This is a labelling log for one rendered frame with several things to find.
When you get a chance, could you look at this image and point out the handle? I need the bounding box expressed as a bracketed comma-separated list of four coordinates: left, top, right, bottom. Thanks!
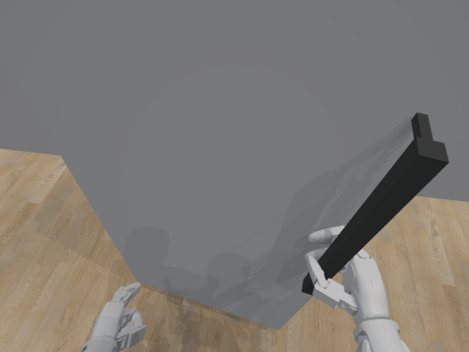
[302, 112, 449, 295]

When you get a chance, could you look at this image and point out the robot right hand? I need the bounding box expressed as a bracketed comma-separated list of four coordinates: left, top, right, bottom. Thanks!
[304, 225, 390, 325]

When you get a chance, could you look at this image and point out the robot left hand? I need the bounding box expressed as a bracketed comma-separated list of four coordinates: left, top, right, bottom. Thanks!
[90, 282, 146, 352]

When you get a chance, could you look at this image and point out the robot left forearm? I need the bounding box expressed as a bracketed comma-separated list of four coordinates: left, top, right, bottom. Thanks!
[80, 337, 117, 352]

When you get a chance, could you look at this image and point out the robot right forearm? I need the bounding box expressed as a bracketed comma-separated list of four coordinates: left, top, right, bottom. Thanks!
[353, 318, 411, 352]

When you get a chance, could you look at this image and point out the fridge door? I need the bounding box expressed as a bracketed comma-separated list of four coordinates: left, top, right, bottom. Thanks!
[0, 0, 469, 330]

